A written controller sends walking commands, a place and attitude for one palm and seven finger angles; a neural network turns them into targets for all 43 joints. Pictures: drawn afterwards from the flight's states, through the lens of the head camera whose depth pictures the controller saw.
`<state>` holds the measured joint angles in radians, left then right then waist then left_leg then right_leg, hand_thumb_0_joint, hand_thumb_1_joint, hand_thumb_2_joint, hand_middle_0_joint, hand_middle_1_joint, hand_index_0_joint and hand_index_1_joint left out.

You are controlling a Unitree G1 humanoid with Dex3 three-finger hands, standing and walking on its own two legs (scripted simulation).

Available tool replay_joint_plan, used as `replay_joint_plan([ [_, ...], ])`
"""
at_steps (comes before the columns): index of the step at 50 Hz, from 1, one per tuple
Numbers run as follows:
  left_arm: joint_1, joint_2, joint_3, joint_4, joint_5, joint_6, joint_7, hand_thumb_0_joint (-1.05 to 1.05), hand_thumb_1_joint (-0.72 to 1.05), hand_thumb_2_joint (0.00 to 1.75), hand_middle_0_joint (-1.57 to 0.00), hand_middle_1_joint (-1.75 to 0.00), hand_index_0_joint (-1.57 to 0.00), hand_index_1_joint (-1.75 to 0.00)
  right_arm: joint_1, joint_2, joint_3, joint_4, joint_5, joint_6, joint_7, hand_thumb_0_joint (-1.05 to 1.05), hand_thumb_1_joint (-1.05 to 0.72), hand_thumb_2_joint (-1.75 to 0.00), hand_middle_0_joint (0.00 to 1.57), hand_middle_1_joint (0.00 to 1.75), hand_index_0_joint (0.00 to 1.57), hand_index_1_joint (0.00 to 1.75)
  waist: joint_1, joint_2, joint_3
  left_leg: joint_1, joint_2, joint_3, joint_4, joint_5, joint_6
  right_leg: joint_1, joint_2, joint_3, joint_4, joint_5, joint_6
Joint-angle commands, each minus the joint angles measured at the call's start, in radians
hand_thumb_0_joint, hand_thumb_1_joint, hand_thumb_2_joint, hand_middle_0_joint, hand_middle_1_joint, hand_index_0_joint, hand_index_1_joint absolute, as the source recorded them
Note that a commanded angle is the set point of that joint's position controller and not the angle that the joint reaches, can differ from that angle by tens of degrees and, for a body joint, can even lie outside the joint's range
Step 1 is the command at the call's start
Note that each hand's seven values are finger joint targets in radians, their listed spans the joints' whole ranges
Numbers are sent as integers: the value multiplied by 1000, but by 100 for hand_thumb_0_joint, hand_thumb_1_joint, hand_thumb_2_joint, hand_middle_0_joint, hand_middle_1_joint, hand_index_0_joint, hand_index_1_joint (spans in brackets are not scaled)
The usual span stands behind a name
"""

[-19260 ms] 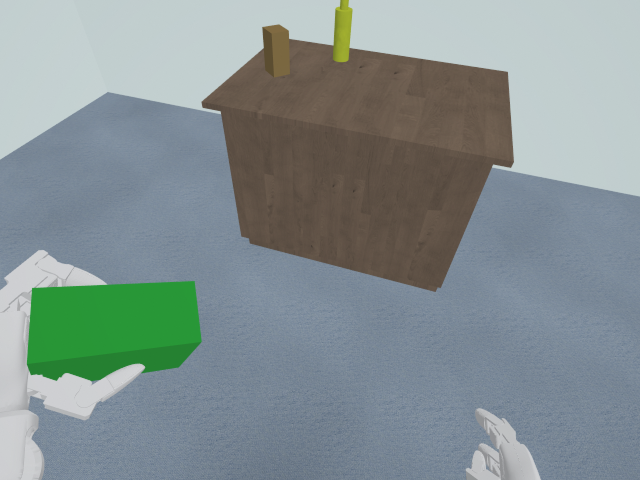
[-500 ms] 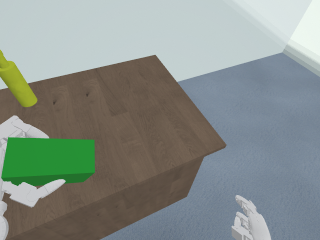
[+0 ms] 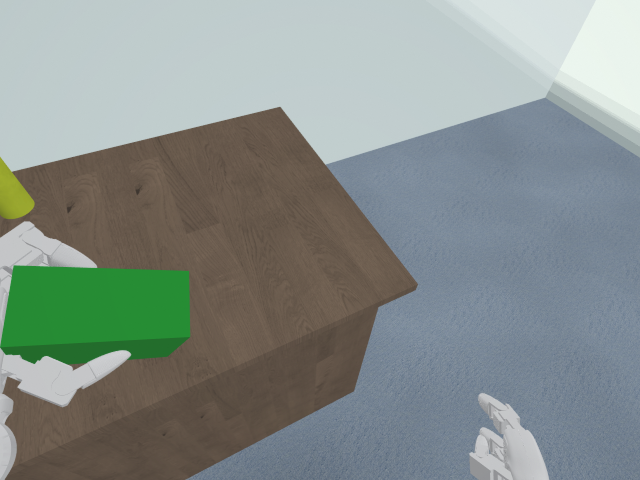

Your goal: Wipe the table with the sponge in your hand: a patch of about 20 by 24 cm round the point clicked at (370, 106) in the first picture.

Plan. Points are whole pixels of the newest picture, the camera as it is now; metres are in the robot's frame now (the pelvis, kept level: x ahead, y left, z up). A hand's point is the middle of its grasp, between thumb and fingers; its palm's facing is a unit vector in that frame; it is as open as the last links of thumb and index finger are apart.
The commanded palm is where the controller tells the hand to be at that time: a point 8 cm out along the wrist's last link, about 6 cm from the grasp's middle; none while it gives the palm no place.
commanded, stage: shuffle to correct the standing spot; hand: left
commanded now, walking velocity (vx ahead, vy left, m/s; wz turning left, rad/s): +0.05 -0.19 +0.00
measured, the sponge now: (130, 318) +0.24 +0.20 +0.14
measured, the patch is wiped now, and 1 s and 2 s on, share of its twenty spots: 0.00 0.00 0.00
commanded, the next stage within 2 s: come to a stop and stand still in 0.16 s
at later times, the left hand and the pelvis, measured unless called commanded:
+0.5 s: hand (39, 293) +0.23 +0.26 +0.19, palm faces +0.40 -0.75 -0.52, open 10.4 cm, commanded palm +0.14 +0.25 +0.18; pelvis -0.03 -0.02 +0.00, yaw -2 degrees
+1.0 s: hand (35, 399) +0.15 +0.21 +0.19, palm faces +0.43 -0.85 -0.32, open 10.4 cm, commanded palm +0.09 +0.24 +0.18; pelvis -0.07 -0.04 +0.00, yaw +0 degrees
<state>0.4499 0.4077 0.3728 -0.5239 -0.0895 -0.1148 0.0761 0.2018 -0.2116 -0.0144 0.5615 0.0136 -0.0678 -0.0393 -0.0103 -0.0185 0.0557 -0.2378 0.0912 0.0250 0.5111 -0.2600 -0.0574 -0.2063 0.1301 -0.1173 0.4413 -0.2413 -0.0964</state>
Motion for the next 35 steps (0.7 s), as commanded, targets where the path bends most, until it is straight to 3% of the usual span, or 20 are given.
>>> replay_joint_plan([
  [1,14,167,132,-206,-14,-61,17,0,10,130,-120,-160,-120,-160,-59,-114,-50,-166,13,-40,0,0,-90,-90,20,30,20,30,9,5,-197,3,-3,-3,65,135,90,135,-224,182,-114,373,136],
  [4,41,170,140,-197,-28,-58,21,0,10,130,-120,-160,-120,-160,-59,-105,-42,-158,21,-35,3,0,-90,-90,20,30,20,30,2,-92,-155,17,-53,35,81,-42,83,38,-255,220,-205,264,169],
  [6,18,174,141,-194,-30,-62,24,0,10,130,-120,-160,-120,-160,-65,-100,-34,-146,24,-39,1,0,-90,-90,20,30,20,30,-1,-96,-111,67,-52,47,32,-65,85,-42,-231,199,-254,154,250],
  [9,-64,162,108,-239,-14,-78,27,0,10,130,-120,-160,-120,-160,-91,-115,-29,-137,12,-43,-9,0,-90,-90,20,30,20,30,-2,134,-108,111,44,-57,-164,28,125,-29,-128,107,-97,155,242],
  [12,-140,164,77,-278,16,-72,24,0,10,130,-120,-160,-120,-160,-109,-112,-31,-150,5,-35,-10,0,-90,-90,20,30,20,30,10,291,-120,-30,121,-143,-159,70,143,77,-152,136,-3,83,140],
  [15,-80,156,91,-222,21,-64,23,0,10,130,-120,-160,-120,-160,-64,-109,-44,-159,8,-41,1,0,-90,-90,20,30,20,30,17,124,-132,-35,32,-61,-13,46,104,114,-183,193,-129,149,130],
  [18,8,142,105,-175,1,-55,35,0,10,130,-120,-160,-120,-160,-48,-102,-40,-145,24,-38,11,0,-90,-90,20,30,20,30,5,-104,-147,-39,-90,1,166,-68,77,82,-302,313,-250,238,139],
  [19,-958,854,638,-351,91,-142,23,0,10,130,-120,-160,-120,-160,93,-102,-74,-52,1,-121,-19,0,-90,-90,20,30,20,30,-5,-205,35,81,-169,281,20,-55,11,-105,-50,78,-299,759,426],
  [20,-501,365,287,112,42,-139,-32,0,10,130,-120,-160,-120,-160,10,-74,-64,-77,-13,-141,-20,0,-90,-90,20,30,20,30,-12,-95,-177,130,-110,184,-151,57,95,42,-88,16,33,976,478],
  [21,-192,308,290,114,-2,-155,-4,0,10,130,-120,-160,-120,-160,37,-129,-89,-121,14,-140,-5,0,-90,-90,20,30,20,30,11,85,-204,169,1,99,-148,187,156,40,-112,63,353,1061,557],
  [22,-56,119,152,207,-17,-118,0,0,10,130,-120,-160,-120,-160,-6,-147,-95,-112,11,-126,15,0,-90,-90,20,30,20,30,-1,378,-259,262,194,-110,-140,375,281,-132,-93,108,847,589,370],
  [23,-99,145,135,101,7,-120,-18,0,10,130,-120,-160,-120,-160,-73,-129,-96,-148,-34,-85,31,0,-90,-90,20,30,20,30,26,419,-249,168,295,-260,-132,481,351,-216,-117,247,1124,-189,184],
  [25,-154,107,64,-34,33,-123,-56,0,10,130,-120,-160,-120,-160,-102,-129,-92,-175,-17,-82,59,0,-90,-90,20,30,20,30,22,273,-118,111,248,-179,-117,450,300,-372,-173,260,843,-311,94],
  [26,-55,90,71,-65,21,-137,-46,0,10,130,-120,-160,-120,-160,-77,-123,-88,-181,1,-86,70,0,-90,-90,20,30,20,30,42,194,-130,42,225,-88,-68,387,258,-301,-224,243,632,-297,112],
  [27,9,76,72,-59,23,-140,-21,0,10,130,-120,-160,-120,-160,-104,-101,-75,-183,28,-103,77,0,-90,-90,20,30,20,30,63,105,-125,-57,155,18,-72,300,209,-133,-207,122,439,-131,109],
  [29,65,185,143,-113,30,-142,12,0,10,130,-120,-160,-120,-160,15,-99,-73,-177,31,-115,69,0,-90,-90,20,30,20,30,63,-148,-188,-224,57,40,176,41,127,190,-147,29,196,147,120],
  [30,13,250,176,-159,28,-138,19,0,10,130,-120,-160,-120,-160,-5,-85,-66,-183,31,-120,61,0,-90,-90,20,30,20,30,65,-331,-195,-265,-34,56,388,-145,98,179,-219,136,77,189,95],
  [31,-45,304,223,-181,29,-142,25,0,10,130,-120,-160,-120,-160,-46,-83,-57,-197,22,-131,42,0,-90,-90,20,30,20,30,72,-450,-187,-287,-129,26,628,-285,73,50,-355,380,-75,202,25],
  [33,-238,343,262,-196,26,-150,46,0,10,130,-120,-160,-120,-160,-69,-68,-18,-146,3,-152,17,0,-90,-90,20,30,20,30,32,-229,-93,-223,-67,-35,691,-278,70,-250,-455,482,-184,-103,-50],
  [35,-328,245,168,-201,30,-160,41,0,10,130,-120,-160,-120,-160,-75,-115,-47,-142,16,-141,19,0,-90,-90,20,30,20,30,30,-218,-40,-91,-53,-97,600,-143,70,-410,-465,572,-237,-318,-94],
])
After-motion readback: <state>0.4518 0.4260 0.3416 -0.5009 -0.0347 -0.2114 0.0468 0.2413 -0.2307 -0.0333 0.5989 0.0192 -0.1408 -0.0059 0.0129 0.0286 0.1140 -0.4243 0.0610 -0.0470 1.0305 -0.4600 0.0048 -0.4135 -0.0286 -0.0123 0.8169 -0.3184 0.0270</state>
